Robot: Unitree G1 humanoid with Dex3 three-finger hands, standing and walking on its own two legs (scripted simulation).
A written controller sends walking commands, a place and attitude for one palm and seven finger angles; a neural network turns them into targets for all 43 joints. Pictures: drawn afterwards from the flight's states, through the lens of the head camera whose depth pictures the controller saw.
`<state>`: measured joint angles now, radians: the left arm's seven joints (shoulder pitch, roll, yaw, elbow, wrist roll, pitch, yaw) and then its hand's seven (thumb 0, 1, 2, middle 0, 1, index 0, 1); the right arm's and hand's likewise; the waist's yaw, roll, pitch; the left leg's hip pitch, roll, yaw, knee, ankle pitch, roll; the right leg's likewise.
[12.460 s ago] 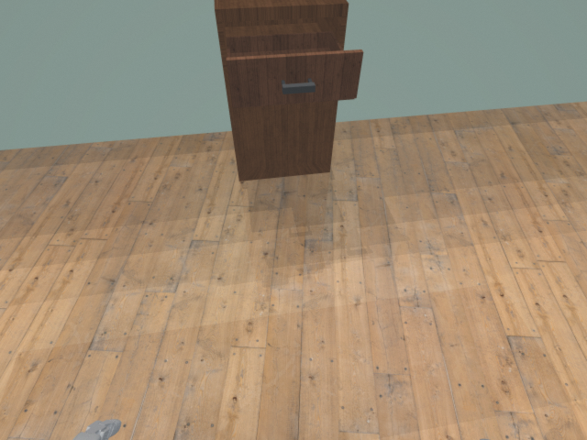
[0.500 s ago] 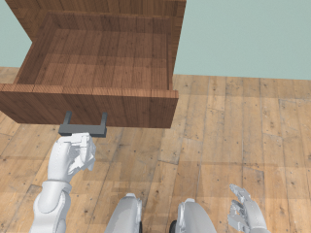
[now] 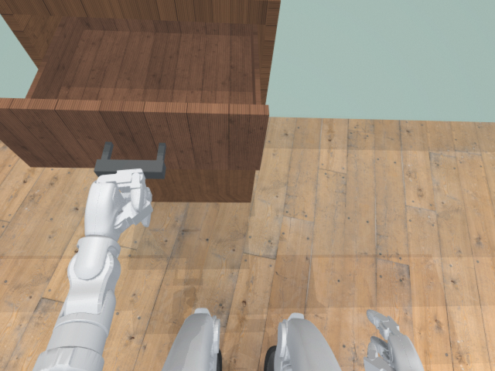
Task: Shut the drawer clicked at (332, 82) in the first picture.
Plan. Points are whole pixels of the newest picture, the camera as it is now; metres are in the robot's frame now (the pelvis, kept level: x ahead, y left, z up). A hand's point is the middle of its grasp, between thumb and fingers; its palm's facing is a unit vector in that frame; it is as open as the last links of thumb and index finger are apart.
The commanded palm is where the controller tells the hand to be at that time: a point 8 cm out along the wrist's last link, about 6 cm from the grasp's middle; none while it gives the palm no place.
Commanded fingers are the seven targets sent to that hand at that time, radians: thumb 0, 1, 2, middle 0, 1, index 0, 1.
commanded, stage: push the drawer shut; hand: left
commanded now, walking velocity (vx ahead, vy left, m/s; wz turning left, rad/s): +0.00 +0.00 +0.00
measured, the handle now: (133, 158) +0.44 +0.21 +0.03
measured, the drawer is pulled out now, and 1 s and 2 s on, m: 0.21 0.08 0.00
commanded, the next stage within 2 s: pull the fist back off the drawer in 2.00 s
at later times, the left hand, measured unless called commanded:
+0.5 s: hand (153, 170) +0.42 +0.17 +0.02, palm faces +0.05 -1.00 -0.05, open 3.4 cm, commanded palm +0.41 +0.22 +0.03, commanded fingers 0.00 0.90 0.90 -1.40 -1.60 -1.40 -1.60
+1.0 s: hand (154, 136) +0.49 +0.19 +0.02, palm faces +0.03 -1.00 -0.04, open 3.1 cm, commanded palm +0.48 +0.22 +0.03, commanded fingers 0.00 0.90 0.90 -1.40 -1.60 -1.40 -1.60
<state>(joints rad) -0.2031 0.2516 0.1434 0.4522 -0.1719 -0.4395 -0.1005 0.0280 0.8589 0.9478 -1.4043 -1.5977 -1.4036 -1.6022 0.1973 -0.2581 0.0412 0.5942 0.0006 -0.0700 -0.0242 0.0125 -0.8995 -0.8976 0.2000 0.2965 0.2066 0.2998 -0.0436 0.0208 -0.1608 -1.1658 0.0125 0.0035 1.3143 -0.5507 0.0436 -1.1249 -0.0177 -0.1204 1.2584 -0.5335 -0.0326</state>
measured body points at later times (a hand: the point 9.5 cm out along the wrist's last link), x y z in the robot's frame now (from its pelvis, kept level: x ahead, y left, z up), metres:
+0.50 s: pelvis +0.01 +0.00 +0.00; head +0.14 +0.01 +0.43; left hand +0.41 +0.23 +0.03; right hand +0.11 -0.26 -0.12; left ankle +0.03 +0.09 -0.62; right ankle +0.03 -0.11 -0.62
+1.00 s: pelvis +0.00 +0.00 -0.01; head +0.16 +0.02 +0.41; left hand +0.48 +0.24 +0.02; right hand +0.05 -0.27 -0.12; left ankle +0.03 +0.09 -0.62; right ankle +0.03 -0.11 -0.62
